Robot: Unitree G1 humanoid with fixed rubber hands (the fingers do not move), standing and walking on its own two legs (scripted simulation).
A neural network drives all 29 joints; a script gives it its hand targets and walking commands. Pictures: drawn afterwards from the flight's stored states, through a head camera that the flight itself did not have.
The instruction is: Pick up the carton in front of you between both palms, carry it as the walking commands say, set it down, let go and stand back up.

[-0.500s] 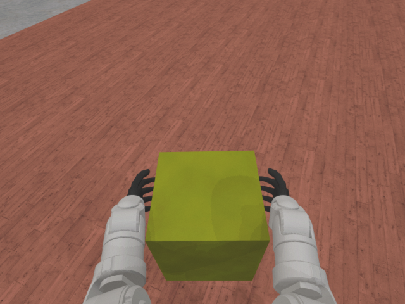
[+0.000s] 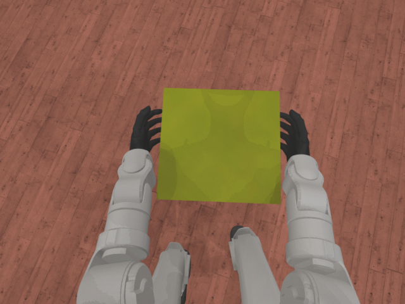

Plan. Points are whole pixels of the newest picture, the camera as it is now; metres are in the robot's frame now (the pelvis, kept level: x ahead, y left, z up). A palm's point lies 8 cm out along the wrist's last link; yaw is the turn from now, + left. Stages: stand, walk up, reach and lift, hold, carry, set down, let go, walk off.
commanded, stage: set down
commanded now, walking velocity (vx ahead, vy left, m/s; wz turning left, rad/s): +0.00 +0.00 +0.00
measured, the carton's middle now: (216, 154) +0.41 -0.05 -0.15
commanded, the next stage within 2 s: none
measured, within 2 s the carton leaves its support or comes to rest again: rests again in 1.84 s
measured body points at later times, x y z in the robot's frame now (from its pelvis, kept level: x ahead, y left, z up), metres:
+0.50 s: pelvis -0.02 -0.01 -0.12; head +0.25 -0.04 +0.23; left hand +0.48 +0.07 -0.23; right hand +0.42 -0.23 -0.23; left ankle +0.03 +0.12 -0.63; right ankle +0.10 -0.14 -0.63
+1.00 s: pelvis -0.05 +0.00 -0.23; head +0.30 -0.04 +0.06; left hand +0.52 +0.04 -0.38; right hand +0.44 -0.25 -0.38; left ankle +0.03 +0.12 -0.63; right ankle +0.10 -0.14 -0.63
